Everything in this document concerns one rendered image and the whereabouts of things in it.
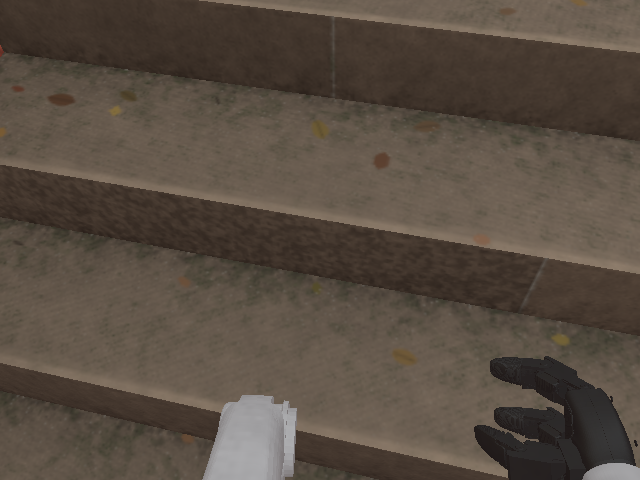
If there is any left robot shin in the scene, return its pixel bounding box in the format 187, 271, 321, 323
218, 402, 235, 429

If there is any robot left thigh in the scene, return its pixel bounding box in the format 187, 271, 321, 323
202, 395, 297, 480

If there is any right robot hand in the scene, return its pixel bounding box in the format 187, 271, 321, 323
474, 356, 638, 480

